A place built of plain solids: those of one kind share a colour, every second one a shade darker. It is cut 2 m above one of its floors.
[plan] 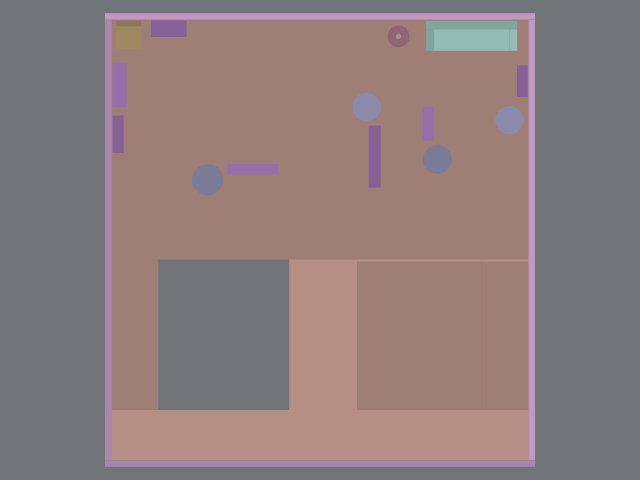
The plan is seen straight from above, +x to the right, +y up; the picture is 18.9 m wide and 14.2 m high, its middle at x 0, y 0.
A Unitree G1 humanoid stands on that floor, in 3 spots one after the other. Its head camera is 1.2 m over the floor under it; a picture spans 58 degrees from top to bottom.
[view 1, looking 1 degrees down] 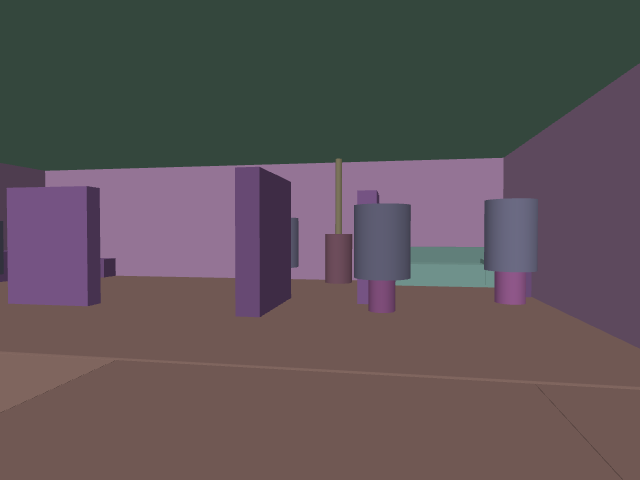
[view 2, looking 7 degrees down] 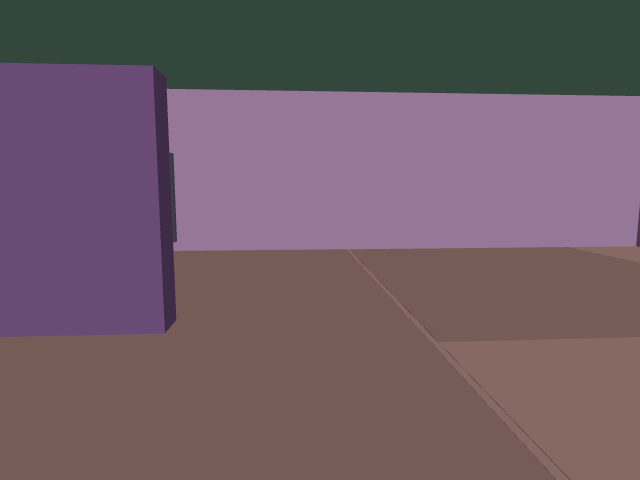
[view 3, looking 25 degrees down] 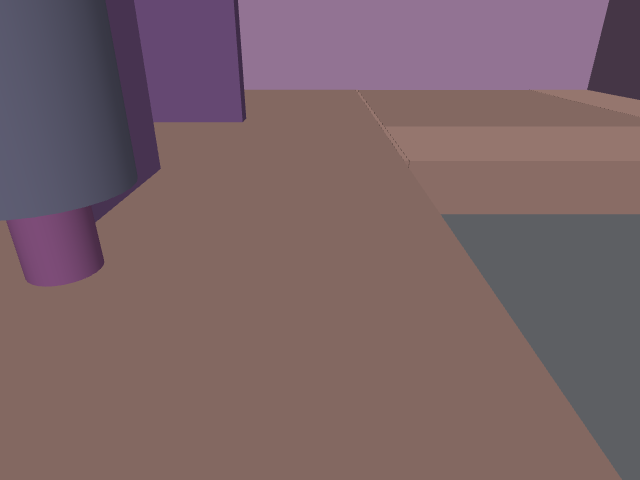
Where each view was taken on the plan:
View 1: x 3.69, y -4.30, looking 100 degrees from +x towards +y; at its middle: wall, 10.98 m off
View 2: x -2.09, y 0.51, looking -4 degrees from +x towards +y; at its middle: wall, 8.34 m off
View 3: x -5.51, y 0.33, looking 0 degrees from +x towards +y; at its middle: floor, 2.84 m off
